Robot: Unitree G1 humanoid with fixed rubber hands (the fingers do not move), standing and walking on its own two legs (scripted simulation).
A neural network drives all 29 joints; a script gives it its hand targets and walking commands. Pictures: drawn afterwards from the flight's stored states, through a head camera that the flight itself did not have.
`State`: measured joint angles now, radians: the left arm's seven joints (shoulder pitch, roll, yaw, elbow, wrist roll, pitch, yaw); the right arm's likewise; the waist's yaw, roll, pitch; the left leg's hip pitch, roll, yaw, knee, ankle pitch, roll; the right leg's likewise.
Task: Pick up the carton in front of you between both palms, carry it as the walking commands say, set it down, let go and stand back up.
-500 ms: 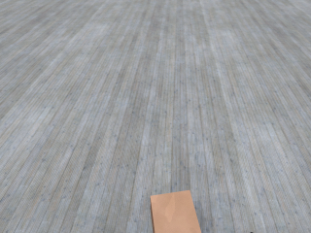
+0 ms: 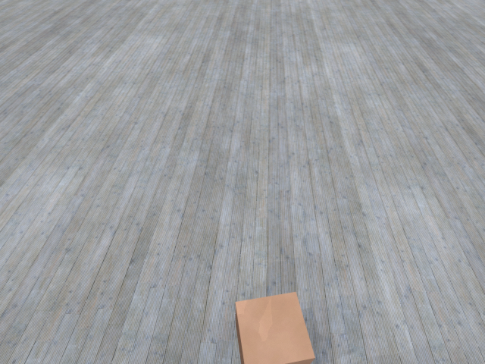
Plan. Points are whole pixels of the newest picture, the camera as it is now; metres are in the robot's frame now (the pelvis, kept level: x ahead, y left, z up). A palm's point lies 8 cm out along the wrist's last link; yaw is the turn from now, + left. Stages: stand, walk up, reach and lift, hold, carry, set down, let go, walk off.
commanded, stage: stand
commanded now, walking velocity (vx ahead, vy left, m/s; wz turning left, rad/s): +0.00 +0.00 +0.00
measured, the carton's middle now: (269, 339) +0.32 -0.08 -0.64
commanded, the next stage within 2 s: none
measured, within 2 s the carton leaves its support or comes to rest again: neither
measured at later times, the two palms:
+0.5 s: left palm out of the picture -0.05 +0.22 -0.15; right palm out of the picture -0.08 -0.21 -0.13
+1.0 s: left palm out of the picture -0.07 +0.22 -0.14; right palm out of the picture -0.10 -0.20 -0.13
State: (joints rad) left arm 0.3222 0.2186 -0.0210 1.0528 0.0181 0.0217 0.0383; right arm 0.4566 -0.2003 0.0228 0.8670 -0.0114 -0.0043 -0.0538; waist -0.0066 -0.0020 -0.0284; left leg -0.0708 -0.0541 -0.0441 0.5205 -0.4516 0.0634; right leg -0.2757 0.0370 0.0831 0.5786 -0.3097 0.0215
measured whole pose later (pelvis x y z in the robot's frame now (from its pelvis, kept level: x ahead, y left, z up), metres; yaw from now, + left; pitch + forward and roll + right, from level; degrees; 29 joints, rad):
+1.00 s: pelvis -0.03 +0.01 +0.01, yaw -1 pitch -1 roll -1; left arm 0.33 0.14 -0.04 1.19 0.01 0.02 0.05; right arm 0.45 -0.13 0.04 1.10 -0.02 -0.02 -0.06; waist -0.01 0.00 0.01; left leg -0.05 -0.07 -0.02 0.46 -0.39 0.07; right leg -0.26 0.02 0.11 0.51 -0.24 0.04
